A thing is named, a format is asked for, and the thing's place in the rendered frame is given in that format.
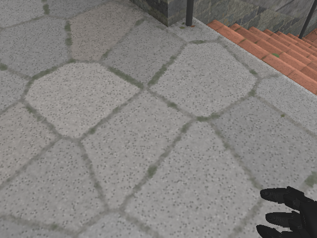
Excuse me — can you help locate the robot right hand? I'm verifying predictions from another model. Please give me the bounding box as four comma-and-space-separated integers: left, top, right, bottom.
256, 186, 317, 238

